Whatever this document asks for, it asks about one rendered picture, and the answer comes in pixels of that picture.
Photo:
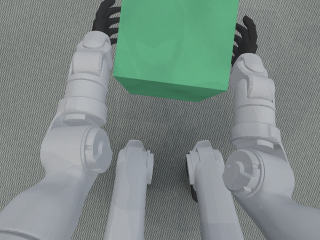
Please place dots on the left robot forearm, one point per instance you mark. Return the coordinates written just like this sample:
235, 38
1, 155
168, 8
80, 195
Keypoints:
87, 84

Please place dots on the right robot forearm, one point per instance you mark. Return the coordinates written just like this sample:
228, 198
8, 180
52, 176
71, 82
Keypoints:
254, 107

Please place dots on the left robot shin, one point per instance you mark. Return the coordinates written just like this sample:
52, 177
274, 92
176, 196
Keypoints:
123, 152

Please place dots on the robot left upper arm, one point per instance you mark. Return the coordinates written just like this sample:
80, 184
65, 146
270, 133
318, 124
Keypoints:
72, 158

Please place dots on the robot right upper arm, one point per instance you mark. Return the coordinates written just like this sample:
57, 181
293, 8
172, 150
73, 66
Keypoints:
263, 185

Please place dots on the right robot hand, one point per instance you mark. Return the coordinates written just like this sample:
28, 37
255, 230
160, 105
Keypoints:
246, 44

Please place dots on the left robot hand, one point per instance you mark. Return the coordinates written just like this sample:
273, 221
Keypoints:
102, 21

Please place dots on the carton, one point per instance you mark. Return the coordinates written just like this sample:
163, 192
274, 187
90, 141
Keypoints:
175, 49

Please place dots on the right robot foot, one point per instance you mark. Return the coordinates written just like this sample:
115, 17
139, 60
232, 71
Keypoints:
193, 192

